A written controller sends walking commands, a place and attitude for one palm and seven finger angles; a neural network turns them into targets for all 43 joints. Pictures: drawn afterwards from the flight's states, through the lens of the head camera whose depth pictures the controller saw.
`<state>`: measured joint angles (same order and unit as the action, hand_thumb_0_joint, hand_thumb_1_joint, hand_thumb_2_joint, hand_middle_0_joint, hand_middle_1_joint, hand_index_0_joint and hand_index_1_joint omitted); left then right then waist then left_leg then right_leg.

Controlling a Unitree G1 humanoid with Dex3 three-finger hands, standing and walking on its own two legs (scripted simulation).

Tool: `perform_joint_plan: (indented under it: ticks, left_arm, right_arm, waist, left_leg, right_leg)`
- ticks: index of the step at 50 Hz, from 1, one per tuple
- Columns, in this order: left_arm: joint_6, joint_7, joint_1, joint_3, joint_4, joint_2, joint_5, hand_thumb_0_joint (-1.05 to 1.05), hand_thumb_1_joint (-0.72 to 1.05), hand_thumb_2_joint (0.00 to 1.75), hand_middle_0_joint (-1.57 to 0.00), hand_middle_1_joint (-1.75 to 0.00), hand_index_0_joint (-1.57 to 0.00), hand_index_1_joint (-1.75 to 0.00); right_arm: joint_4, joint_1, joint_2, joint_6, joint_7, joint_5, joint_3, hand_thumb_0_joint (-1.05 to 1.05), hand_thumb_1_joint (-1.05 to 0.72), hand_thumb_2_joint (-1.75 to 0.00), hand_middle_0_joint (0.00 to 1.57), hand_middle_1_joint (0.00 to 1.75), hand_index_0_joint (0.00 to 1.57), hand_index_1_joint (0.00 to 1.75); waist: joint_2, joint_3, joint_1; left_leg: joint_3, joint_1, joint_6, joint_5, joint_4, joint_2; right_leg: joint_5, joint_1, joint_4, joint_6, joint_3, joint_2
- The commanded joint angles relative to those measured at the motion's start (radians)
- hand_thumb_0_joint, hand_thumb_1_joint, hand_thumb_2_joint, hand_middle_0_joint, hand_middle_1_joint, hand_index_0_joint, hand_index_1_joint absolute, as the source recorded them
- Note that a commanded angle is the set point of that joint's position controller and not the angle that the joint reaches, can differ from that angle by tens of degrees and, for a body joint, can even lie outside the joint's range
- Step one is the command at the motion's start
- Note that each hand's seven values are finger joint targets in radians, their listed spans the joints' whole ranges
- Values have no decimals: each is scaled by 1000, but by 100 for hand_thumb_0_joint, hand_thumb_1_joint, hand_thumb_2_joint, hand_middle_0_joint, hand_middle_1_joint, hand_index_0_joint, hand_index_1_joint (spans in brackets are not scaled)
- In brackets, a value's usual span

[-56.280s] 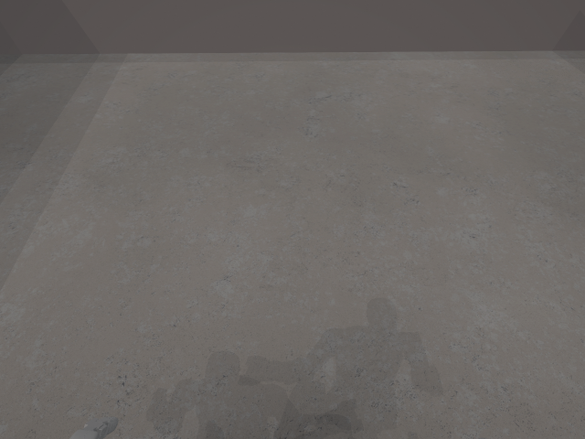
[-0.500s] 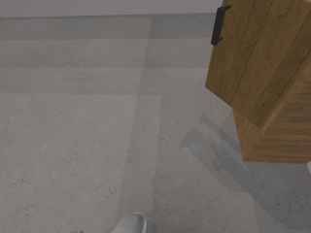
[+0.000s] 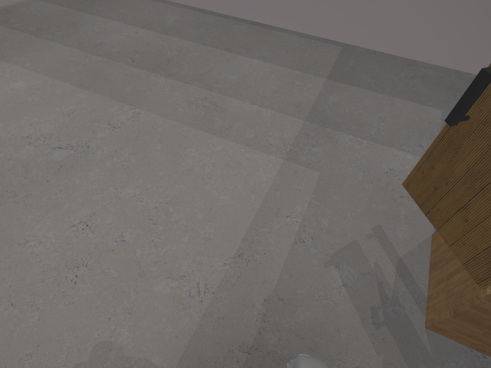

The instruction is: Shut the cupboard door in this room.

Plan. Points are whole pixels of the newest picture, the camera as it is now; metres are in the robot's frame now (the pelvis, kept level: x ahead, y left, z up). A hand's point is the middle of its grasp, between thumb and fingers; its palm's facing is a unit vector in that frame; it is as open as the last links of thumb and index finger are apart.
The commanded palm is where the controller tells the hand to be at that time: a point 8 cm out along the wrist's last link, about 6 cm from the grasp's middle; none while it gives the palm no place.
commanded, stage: walk to a spot facing it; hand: left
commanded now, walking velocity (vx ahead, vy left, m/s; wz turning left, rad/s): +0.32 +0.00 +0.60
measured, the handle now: (475, 97) +0.75 -0.54 +0.03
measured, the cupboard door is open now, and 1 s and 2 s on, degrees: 40 40 40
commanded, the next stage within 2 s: turn to face it in 0.78 s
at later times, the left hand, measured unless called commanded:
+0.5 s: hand out of the picture +0.07 +0.12 -0.16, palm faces +0.41 -0.90 -0.18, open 7.4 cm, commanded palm none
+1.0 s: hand (95, 272) +0.30 +0.34 -0.15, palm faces +0.54 -0.82 -0.20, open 7.4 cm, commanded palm none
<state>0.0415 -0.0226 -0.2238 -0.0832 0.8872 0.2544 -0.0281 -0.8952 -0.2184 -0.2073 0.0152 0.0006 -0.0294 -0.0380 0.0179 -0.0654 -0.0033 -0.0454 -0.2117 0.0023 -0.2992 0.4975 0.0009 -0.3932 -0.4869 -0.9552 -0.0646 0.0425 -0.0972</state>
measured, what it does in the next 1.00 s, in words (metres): walks ahead, turning left: right foot, then left foot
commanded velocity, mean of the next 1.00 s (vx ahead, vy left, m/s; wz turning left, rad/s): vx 0.24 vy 0.00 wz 0.38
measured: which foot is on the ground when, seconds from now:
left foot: down 0.00-0.12, up 0.14-0.60, down 0.62-1.00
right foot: up 0.00-0.10, down 0.12-0.62, up 0.64-1.00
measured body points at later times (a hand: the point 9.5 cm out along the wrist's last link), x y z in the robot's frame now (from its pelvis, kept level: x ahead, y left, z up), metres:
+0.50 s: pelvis +0.15 -0.02 +0.00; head +0.19 -0.01 +0.45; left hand +0.04 +0.17 -0.15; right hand +0.32 -0.22 -0.14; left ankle +0.19 +0.12 -0.68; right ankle +0.09 -0.14 -0.74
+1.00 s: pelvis +0.29 +0.10 +0.01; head +0.30 +0.14 +0.46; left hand +0.27 +0.38 -0.13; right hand +0.42 -0.09 -0.13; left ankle +0.25 +0.12 -0.74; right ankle +0.45 -0.02 -0.65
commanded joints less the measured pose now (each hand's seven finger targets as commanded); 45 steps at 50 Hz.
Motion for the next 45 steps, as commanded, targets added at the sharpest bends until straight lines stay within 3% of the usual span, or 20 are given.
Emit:
perform_joint_plan:
  ticks: [1,4,5,6,7,8,9,11,14,18,25,28,29,30,31,32,33,34,37,45]
  left_arm:
    - [-46,-11,55,-14,-111,62,3,0,90,90,-20,-30,-20,-30]
    - [-58,-11,-113,-28,-60,86,-1,0,90,90,-20,-30,-20,-30]
    - [-71,-2,-217,-44,-34,139,-6,0,90,90,-20,-30,-20,-30]
    - [-82,16,-295,-66,-28,258,-21,0,90,90,-20,-30,-20,-30]
    - [-73,26,-251,-54,-39,242,-3,0,90,90,-20,-30,-20,-30]
    - [-77,30,-147,-47,-64,204,-1,0,90,90,-20,-30,-20,-30]
    - [-88,33,-108,-39,-68,169,-2,0,90,90,-20,-30,-20,-30]
    - [-100,34,-47,-18,-63,85,0,0,90,90,-20,-30,-20,-30]
    - [-118,33,-111,-7,-30,55,3,0,90,90,-20,-30,-20,-30]
    - [-127,41,-221,-1,28,43,-1,0,90,90,-20,-30,-20,-30]
    - [-123,45,-262,-5,64,72,-4,0,90,90,-20,-30,-20,-30]
    - [-121,40,-211,-20,49,124,-2,0,90,90,-20,-30,-20,-30]
    - [-117,36,-192,-22,45,136,6,0,90,90,-20,-30,-20,-30]
    - [-114,27,-175,-23,26,121,12,0,90,90,-20,-30,-20,-30]
    - [-106,9,-161,-10,-25,60,20,0,90,90,-20,-30,-20,-30]
    - [-95,17,-48,-4,-80,88,20,0,90,90,-20,-30,-20,-30]
    - [-92,22,-12,-8,-101,74,18,0,90,90,-20,-30,-20,-30]
    - [-93,27,-19,-12,-84,39,12,0,90,90,-20,-30,-20,-30]
    - [-58,15,-133,-17,-8,19,-10,0,90,90,-20,-30,-20,-30]
    - [-32,21,-45,-6,-18,10,-2,0,90,90,-20,-30,-20,-30]
  right_arm:
    - [50,-8,-224,-22,6,-6,-62,0,-90,-90,20,30,20,30]
    - [58,54,-211,-17,3,0,-63,0,-90,-90,20,30,20,30]
    - [70,62,-164,-22,1,9,-54,0,-90,-90,20,30,20,30]
    - [96,49,-76,-28,-4,21,-37,0,-90,-90,20,30,20,30]
    - [109,81,-118,-23,-10,7,-49,0,-90,-90,20,30,20,30]
    - [98,47,-123,-22,-17,-1,-54,0,-90,-90,20,30,20,30]
    - [69,34,-110,-25,-18,-6,-53,0,-90,-90,20,30,20,30]
    - [22,-9,-95,-16,-34,-6,-52,0,-90,-90,20,30,20,30]
    - [5,-11,-49,-5,-46,2,-40,0,-90,-90,20,30,20,30]
    - [28,75,-21,-2,-53,2,-28,0,-90,-90,20,30,20,30]
    - [90,221,-20,-17,-65,1,-9,0,-90,-90,20,30,20,30]
    - [67,77,-61,-28,-53,-2,-24,0,-90,-90,20,30,20,30]
    - [42,-34,-98,-30,-48,-6,-35,0,-90,-90,20,30,20,30]
    - [14,-176,-175,-35,-37,-10,-57,0,-90,-90,20,30,20,30]
    - [3,-261,-321,-43,-25,-14,-88,0,-90,-90,20,30,20,30]
    - [-12,-283,-342,-35,-8,8,-91,0,-90,-90,20,30,20,30]
    - [-3,-225,-325,-33,1,10,-83,0,-90,-90,20,30,20,30]
    - [31,-147,-270,-47,7,7,-66,0,-90,-90,20,30,20,30]
    - [55,9,-161,-66,11,5,-28,0,-90,-90,20,30,20,30]
    - [-31,-122,-112,-71,25,17,-20,0,-90,-90,20,30,20,30]
  waist:
    - [-202,10,27]
    - [-123,31,-64]
    - [23,63,-115]
    - [379,119,-158]
    - [300,50,-123]
    - [202,10,-58]
    - [220,10,-37]
    - [161,11,18]
    - [129,31,14]
    - [114,18,-16]
    - [108,-19,-36]
    - [116,65,41]
    - [77,125,103]
    - [-43,225,178]
    - [-325,285,186]
    - [-182,307,199]
    - [-72,199,153]
    - [-56,149,116]
    - [-110,41,7]
    - [-75,67,1]
  left_leg:
    - [-241,-34,-159,-164,-228,-172]
    - [-210,-268,-123,-261,-90,-108]
    - [-141,-428,-83,-311,83,-21]
    - [16,-575,-24,-357,480,96]
    - [-43,-571,-28,-313,696,27]
    - [-59,-560,-28,-205,760,-16]
    - [-58,-547,-19,-131,809,-40]
    - [-25,-474,-2,3,799,-89]
    - [40,-481,16,88,732,-64]
    - [94,-537,11,83,605,-66]
    - [174,-462,-38,37,266,-60]
    - [237,-191,-90,-29,180,24]
    - [239,0,-101,38,113,54]
    - [96,266,-138,64,37,-27]
    - [-426,468,-261,211,-52,-349]
    - [-562,492,-314,315,-144,-418]
    - [-478,352,-303,234,-171,-428]
    - [-413,196,-255,150,-193,-376]
    - [-196,-66,-130,117,-256,-224]
    - [-129,131,-54,560,-244,-169]
  right_leg:
    - [34,42,213,-4,43,47]
    - [121,388,387,-4,71,93]
    - [-10,579,524,14,-45,-4]
    - [-329,665,737,103,-458,-326]
    - [-488,472,852,152,-600,-406]
    - [-469,380,857,164,-533,-393]
    - [-399,346,842,157,-505,-363]
    - [-104,305,787,123,-192,-282]
    - [310,400,735,109,44,-208]
    - [648,537,692,112,139,-221]
    - [791,616,639,139,205,-286]
    - [1007,554,421,132,262,-297]
    - [922,462,258,108,302,-267]
    - [639,266,3,75,294,-219]
    - [-155,-107,-348,12,227,-33]
    - [-191,-228,-462,24,49,-6]
    - [-129,-239,-473,28,5,-51]
    - [-71,-214,-452,30,-9,-61]
    - [101,-79,-306,13,-46,-76]
    - [263,-165,-152,-12,-44,-6]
